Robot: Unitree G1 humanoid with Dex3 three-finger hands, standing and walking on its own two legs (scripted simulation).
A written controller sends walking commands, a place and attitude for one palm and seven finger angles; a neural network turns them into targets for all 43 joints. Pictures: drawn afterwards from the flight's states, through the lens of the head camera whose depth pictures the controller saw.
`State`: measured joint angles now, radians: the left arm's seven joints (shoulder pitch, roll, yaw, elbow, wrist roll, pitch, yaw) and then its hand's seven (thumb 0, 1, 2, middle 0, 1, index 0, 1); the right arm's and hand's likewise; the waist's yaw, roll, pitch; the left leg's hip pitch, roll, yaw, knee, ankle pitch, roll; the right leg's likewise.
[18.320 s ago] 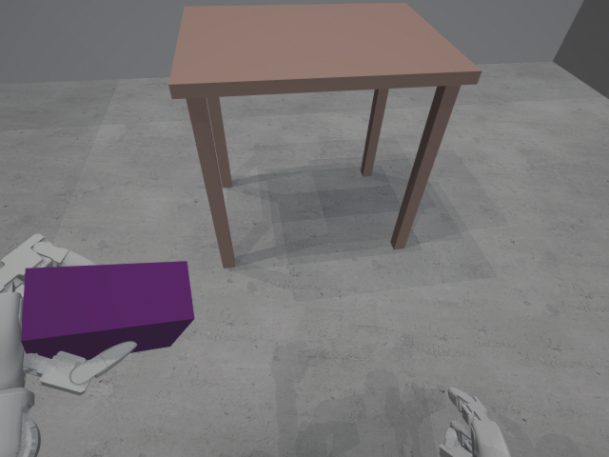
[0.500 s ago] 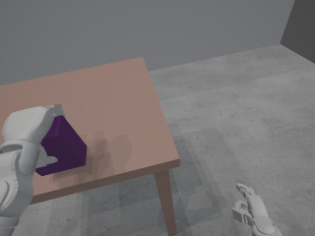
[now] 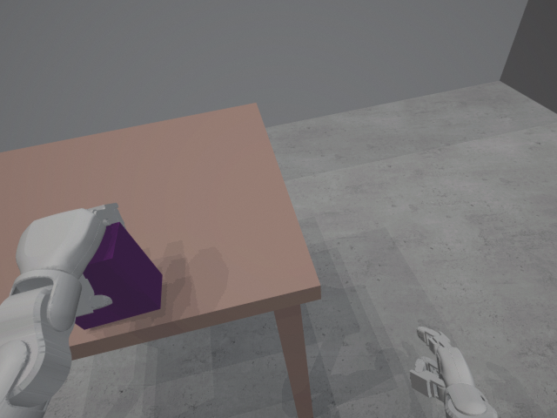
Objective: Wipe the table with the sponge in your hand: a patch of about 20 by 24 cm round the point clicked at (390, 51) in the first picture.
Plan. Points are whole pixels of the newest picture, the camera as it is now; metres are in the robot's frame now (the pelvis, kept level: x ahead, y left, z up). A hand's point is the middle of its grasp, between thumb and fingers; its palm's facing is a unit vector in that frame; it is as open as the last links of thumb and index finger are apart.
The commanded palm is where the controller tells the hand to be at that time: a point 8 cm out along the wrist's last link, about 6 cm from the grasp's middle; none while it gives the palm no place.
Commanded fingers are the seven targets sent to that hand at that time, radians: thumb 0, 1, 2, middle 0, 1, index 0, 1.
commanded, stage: lower the sponge onto the table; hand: left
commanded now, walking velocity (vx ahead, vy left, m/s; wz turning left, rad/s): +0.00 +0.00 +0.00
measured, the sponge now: (109, 287) +0.24 +0.29 +0.09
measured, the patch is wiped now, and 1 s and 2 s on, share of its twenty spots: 0.00 0.20 0.25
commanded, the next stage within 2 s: wipe forward along the first lane in 0.32 s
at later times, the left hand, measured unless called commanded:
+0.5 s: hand (100, 261) +0.25 +0.29 +0.13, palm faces +0.03 -0.04 -1.00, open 10.1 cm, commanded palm +0.23 +0.30 +0.19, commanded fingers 0.00 0.10 1.30 -1.20 -1.60 -1.20 -1.60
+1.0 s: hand (101, 240) +0.29 +0.32 +0.13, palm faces -0.02 -0.01 -1.00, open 10.1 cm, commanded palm +0.27 +0.32 +0.17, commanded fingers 0.00 0.10 1.30 -1.20 -1.60 -1.20 -1.60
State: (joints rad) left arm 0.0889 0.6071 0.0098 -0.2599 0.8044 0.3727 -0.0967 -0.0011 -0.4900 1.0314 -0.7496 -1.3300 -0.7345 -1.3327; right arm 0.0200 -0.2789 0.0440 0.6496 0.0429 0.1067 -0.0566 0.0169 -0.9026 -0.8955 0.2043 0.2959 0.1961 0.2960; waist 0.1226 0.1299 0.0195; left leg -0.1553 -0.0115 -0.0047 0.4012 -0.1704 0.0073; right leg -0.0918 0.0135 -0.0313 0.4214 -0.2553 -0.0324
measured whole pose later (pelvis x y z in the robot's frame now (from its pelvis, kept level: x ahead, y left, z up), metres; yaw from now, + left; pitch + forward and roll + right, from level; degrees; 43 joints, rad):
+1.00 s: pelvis +0.01 -0.02 +0.00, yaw +1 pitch -1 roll +1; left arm -0.11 0.64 0.07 0.11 0.84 0.22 -0.11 0.00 -0.51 1.05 -0.77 -1.32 -0.75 -1.32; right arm 0.10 -0.32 0.01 0.69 0.05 0.10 -0.09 0.02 -0.90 -0.90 0.20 0.30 0.20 0.30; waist 0.09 0.12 0.00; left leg -0.22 0.00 -0.03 0.44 -0.20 -0.01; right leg -0.15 0.03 -0.05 0.46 -0.29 -0.05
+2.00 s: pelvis +0.00 -0.01 -0.01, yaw +1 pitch +5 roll +0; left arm -0.63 0.73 0.05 0.79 0.96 0.00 -0.10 0.01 -0.57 1.10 -0.79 -1.31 -0.78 -1.32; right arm 0.24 -0.32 -0.01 0.69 0.07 0.14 -0.08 0.01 -0.90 -0.90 0.21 0.30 0.20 0.30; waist 0.02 0.08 -0.04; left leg -0.42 0.00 -0.03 0.55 -0.22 0.01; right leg -0.33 0.03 -0.06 0.54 -0.29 -0.04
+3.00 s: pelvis +0.05 +0.01 +0.00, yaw +1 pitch +3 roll +1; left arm -0.55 0.52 -0.16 0.42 0.94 0.40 -0.07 0.00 -0.53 1.08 -0.76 -1.33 -0.74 -1.34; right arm 0.12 -0.31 0.02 0.68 0.07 0.18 -0.02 0.01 -0.90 -0.90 0.20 0.30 0.20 0.30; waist 0.04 0.09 -0.04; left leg -0.25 -0.04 -0.01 0.43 -0.23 0.02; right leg -0.18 -0.01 -0.03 0.43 -0.31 -0.02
